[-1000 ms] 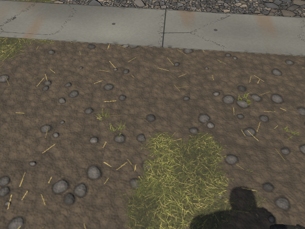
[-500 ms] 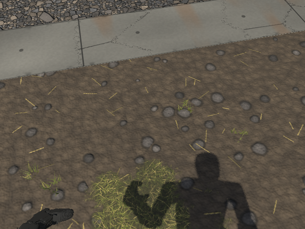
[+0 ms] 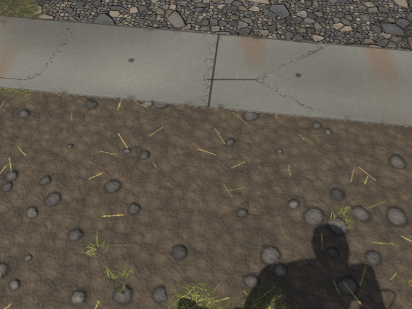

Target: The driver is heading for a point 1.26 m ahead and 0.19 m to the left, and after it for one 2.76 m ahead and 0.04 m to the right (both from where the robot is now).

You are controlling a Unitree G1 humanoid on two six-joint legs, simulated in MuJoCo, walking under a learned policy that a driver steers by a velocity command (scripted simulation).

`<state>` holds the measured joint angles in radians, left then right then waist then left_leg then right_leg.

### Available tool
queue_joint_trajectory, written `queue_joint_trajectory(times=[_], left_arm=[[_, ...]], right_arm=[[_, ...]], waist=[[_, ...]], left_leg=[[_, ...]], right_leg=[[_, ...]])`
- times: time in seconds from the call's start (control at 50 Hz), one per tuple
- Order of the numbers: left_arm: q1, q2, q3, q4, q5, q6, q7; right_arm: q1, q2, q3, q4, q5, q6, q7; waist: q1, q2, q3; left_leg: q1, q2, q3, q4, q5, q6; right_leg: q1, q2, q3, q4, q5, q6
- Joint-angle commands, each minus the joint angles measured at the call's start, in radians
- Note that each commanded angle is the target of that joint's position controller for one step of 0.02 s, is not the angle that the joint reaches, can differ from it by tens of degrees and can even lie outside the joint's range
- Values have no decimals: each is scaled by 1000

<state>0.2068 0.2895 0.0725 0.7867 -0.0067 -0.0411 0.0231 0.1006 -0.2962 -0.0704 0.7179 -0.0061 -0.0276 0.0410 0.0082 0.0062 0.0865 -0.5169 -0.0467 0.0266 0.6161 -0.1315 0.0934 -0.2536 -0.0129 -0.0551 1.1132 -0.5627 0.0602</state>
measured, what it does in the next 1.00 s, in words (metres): walks ahead, turning left: right foot, then left foot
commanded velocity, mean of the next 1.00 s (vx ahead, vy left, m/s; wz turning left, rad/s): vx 0.04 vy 0.00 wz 0.37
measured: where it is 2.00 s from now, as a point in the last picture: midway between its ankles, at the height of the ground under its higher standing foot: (185, 289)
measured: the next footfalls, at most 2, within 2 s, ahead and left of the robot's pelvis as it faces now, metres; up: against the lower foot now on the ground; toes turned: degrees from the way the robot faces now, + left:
right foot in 0.44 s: +0.20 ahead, -0.15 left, +0.00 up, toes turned +22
left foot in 0.78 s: +0.08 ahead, +0.09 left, +0.00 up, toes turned +18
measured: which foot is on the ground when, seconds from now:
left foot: down 0.00-0.44, up 0.46-0.76, down 0.78-1.00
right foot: up 0.00-0.42, down 0.44-1.00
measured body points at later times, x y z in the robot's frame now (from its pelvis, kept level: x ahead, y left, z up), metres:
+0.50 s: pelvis +0.10 -0.04 +0.02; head +0.13 -0.05 +0.47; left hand +0.15 +0.27 -0.07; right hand +0.35 -0.27 -0.08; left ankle +0.10 +0.06 -0.69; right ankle +0.16 -0.16 -0.72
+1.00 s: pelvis +0.10 -0.02 +0.02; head +0.10 +0.00 +0.47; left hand +0.10 +0.27 -0.10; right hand +0.33 -0.19 -0.08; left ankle +0.04 +0.08 -0.72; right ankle +0.16 -0.16 -0.72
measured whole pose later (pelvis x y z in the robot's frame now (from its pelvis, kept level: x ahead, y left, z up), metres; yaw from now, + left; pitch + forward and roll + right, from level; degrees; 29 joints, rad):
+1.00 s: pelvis +0.10 -0.02 +0.02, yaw +21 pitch -1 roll +0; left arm 0.20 0.27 0.03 0.84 0.02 -0.01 0.02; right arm 0.18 -0.22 -0.03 0.73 -0.02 0.02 -0.01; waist 0.03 -0.02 0.02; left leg -0.19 -0.03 -0.05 0.51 -0.30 0.01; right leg -0.21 -0.05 0.03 0.48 -0.25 0.06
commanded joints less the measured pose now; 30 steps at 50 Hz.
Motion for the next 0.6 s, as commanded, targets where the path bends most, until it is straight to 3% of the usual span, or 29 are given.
queue_joint_trajectory(times=[0.02, 0.04, 0.08, 0.14, 0.22, 0.26, 0.3, 0.36, 0.4, 0.42, 0.44, 0.46, 0.48, 0.5, 0.52, 0.54, 0.6], left_arm=[[4, 121, 18, -100, -10, -21, 0], [-17, 131, 24, -95, 10, -7, 16], [1, 131, 29, -98, 17, 18, 21], [7, 92, 18, -96, 22, 27, 28], [-50, 91, 16, -108, 16, 39, 29], [-80, 90, 15, -117, 13, 36, 26], [-99, 91, 15, -123, 10, 25, 20], [-98, 100, 18, -126, 4, 4, 8], [-50, 103, 24, -113, 0, -7, -2], [-18, 119, 32, -102, 3, -11, -5], [-5, 180, 45, -107, 21, -8, -2], [-37, 252, 57, -107, 53, 7, 0], [-37, 192, 47, -124, 55, 6, 1], [-68, 145, 33, -137, 41, 7, 6], [-95, 122, 26, -139, 25, 10, 7], [-97, 114, 22, -136, 10, 14, 8], [-65, 115, 17, -117, 12, 27, 7]], right_arm=[[100, -169, -50, -68, 21, -10, -10], [64, -129, -38, -72, 30, -6, -19], [40, -132, -38, -87, 5, 2, -28], [51, -167, -51, -93, 3, 8, -44], [40, -175, -54, -110, 16, 36, -69], [34, -173, -53, -117, 15, 47, -74], [41, -171, -54, -121, 12, 54, -75], [52, -167, -53, -128, 14, 63, -70], [34, -160, -50, -138, 24, 71, -70], [32, -147, -45, -143, 30, 75, -73], [77, -97, -30, -145, 23, 76, -72], [92, -92, -30, -173, 26, 67, -70], [99, -178, -52, -160, 3, 53, -67], [118, -206, -66, -131, 12, 53, -63], [130, -185, -64, -104, 15, 62, -67], [123, -157, -57, -101, 13, 71, -72], [77, -82, -29, -117, 22, 76, -68]], waist=[[-48, -4, -301], [-28, -9, -240], [11, 41, -201], [15, 60, -223], [-5, 89, -231], [-17, 114, -204], [-30, 137, -191], [-38, 157, -199], [-4, 159, -201], [16, 143, -200], [-10, 1, -229], [-61, -287, -165], [-29, -262, -182], [-35, -174, -176], [-42, -124, -157], [-33, -117, -146], [-10, -149, -147]], left_leg=[[565, 312, -485, -238, 400, 251], [448, 277, -430, -260, 331, 213], [291, 233, -401, -299, 299, 188], [256, 205, -361, -288, 374, 180], [245, 169, -398, -293, 81, 135], [229, 152, -429, -300, -62, 119], [237, 151, -463, -289, -89, 116], [288, 159, -524, -237, 22, 112], [295, 137, -545, -186, 99, 87], [258, 101, -526, -146, 67, 54], [173, 31, -423, 4, -164, -2], [-33, -135, -213, 178, -459, -65], [-55, -77, -204, 423, -519, -116], [-53, -62, -213, 521, -460, -134], [-57, -56, -203, 557, -410, -152], [-82, -54, -201, 579, -373, -165], [-38, -44, -143, 452, -325, -187]], right_leg=[[-424, -5, 159, 245, 19, -11], [-396, -37, 157, 163, 70, -13], [-289, -30, 152, 73, 122, -14], [-264, -7, 142, -67, 164, 10], [-268, 7, 165, -197, 267, 34], [-259, 16, 172, -265, 289, 36], [-238, 25, 176, -332, 280, 32], [-182, 43, 175, -449, 243, 14], [-85, 49, 159, -624, 313, -11], [8, 14, 163, -739, 420, -30], [119, -169, 302, -779, 504, -97], [130, -334, 533, -814, 723, -263], [102, -410, 608, -804, 787, -359], [95, -358, 503, -774, 794, -336], [99, -284, 405, -750, 771, -283], [118, -253, 364, -738, 768, -260], [143, -201, 271, -736, 829, -257]])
